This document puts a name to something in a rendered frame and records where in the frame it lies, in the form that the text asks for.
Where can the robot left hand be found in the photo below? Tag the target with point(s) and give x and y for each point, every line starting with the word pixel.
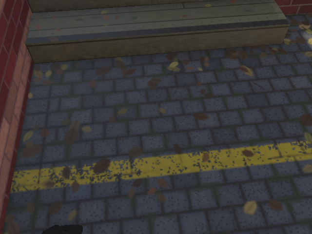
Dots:
pixel 64 229

